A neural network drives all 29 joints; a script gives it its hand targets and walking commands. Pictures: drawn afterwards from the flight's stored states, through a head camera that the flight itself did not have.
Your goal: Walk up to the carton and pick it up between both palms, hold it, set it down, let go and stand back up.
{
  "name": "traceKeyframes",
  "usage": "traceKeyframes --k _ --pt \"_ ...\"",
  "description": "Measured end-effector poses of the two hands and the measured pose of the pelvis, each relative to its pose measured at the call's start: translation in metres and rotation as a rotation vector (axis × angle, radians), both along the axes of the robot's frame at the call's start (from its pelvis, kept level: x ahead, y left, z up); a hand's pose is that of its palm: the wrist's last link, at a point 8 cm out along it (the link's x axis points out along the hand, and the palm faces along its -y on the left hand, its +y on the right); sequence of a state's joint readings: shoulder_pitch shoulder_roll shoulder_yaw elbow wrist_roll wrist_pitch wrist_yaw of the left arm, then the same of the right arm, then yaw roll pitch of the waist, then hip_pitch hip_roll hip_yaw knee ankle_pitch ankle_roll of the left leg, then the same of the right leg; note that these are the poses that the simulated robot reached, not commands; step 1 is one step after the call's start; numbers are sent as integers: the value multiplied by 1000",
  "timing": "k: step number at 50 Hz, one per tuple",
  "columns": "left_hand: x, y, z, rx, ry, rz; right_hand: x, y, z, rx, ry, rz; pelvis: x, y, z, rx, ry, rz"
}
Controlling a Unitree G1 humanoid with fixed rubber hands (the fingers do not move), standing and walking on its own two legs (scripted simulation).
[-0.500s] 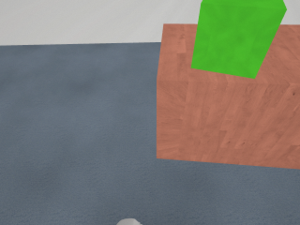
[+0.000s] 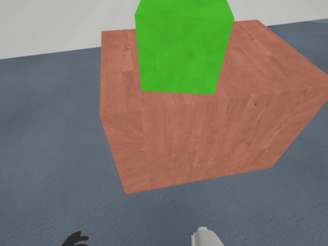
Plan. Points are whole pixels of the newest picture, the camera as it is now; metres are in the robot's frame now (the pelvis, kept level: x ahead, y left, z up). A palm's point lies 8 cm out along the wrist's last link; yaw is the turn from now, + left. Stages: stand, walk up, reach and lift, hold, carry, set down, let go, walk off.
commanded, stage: walk up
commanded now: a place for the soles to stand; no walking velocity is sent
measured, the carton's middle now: (180, 48) +0.77 -0.07 +0.09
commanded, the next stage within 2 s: none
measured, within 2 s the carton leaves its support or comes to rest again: neither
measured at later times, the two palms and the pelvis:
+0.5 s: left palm out of the picture +0.17 +0.16 -0.11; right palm (283, 179) +0.32 -0.36 -0.09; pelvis +0.18 -0.12 +0.00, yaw +1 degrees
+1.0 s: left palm (148, 142) +0.47 +0.06 -0.09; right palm (312, 179) +0.34 -0.48 -0.13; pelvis +0.32 -0.20 -0.02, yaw +0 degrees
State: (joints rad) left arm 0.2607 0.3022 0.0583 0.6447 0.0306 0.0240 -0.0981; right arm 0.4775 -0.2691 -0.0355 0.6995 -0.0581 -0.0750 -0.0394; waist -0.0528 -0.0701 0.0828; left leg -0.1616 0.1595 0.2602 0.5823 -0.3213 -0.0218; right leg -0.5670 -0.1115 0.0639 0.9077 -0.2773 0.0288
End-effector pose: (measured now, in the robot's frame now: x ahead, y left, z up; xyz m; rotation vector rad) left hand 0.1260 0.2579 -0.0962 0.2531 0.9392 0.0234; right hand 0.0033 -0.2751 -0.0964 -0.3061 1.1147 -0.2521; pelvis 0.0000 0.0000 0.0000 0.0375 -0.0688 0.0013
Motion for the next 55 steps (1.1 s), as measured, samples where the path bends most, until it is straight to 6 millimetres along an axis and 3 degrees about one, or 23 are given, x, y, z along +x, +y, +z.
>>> traceKeyframes --k 5,8,12,17,22,27,31,33,36,42,46,49,52,55 --pt "57 -47 1 37 -34 -55 33 -44 -25 36 15 -29 43 -40 -14 19 14 -38" --pt "72 -67 -3 69 -45 -28 65 -67 -42 61 26 -2 66 -63 -24 -13 -3 -39" --pt "62 -73 0 115 7 83 130 -79 -41 97 -24 37 95 -84 -19 -20 -6 -33" --pt "45 -76 8 151 90 158 216 -84 -19 109 -124 132 129 -102 -6 -37 7 -20" --pt "38 -89 0 142 189 195 284 -84 -1 105 -182 204 162 -114 -1 -43 21 -9" --pt "45 -107 -19 82 267 225 344 -77 9 100 -220 263 196 -121 -3 -50 28 24" --pt "68 -116 -44 34 300 230 383 -74 6 68 -249 277 226 -122 -17 -25 31 49" --pt "89 -121 -52 19 308 193 389 -83 5 36 -257 246 236 -121 -21 -11 29 27" --pt "138 -125 -49 30 280 104 376 -110 5 -9 -238 131 252 -125 -21 -8 15 -9" --pt "271 -140 -10 50 22 -3 328 -156 7 -38 -109 14 282 -149 -7 -14 -7 -25" --pt "328 -172 8 46 -87 -40 321 -181 -4 4 -59 -14 300 -173 -7 -8 -8 -17" --pt "346 -195 8 73 -130 -22 329 -198 -26 59 -25 -6 313 -196 -18 -13 -25 0" --pt "340 -213 9 88 -116 20 349 -205 -41 108 1 21 321 -210 -20 -19 -29 22" --pt "328 -216 15 115 -92 93 376 -211 -44 119 2 61 326 -216 -17 -7 -22 43"
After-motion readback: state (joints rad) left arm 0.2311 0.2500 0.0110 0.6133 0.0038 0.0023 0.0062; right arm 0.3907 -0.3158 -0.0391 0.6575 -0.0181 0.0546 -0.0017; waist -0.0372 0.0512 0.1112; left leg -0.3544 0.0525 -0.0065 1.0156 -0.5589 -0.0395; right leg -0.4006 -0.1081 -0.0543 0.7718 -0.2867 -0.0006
